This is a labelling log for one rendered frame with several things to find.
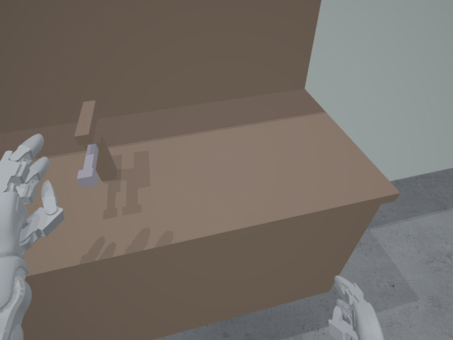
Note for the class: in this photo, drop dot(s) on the robot left hand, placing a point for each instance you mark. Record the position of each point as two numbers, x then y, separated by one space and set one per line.
18 188

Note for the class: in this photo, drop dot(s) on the counter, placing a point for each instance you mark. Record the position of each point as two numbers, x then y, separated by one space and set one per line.
223 187

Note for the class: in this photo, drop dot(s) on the robot right hand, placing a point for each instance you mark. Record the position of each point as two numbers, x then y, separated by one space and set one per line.
362 322

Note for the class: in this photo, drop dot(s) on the tap lever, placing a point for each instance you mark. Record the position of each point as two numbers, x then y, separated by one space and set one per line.
88 177

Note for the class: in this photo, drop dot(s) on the left robot forearm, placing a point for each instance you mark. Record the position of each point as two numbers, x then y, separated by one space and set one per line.
15 296

